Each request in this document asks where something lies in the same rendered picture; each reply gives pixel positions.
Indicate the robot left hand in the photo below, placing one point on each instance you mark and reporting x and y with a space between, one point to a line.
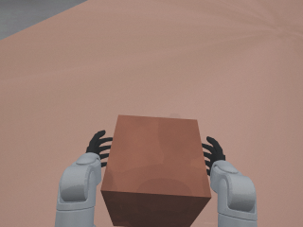
94 146

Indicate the left robot forearm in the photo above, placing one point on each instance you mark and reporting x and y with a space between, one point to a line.
77 192

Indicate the carton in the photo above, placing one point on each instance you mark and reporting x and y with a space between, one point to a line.
155 174

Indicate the robot right hand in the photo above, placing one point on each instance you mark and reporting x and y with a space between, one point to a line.
216 153

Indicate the right robot forearm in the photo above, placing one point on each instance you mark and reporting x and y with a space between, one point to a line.
237 196

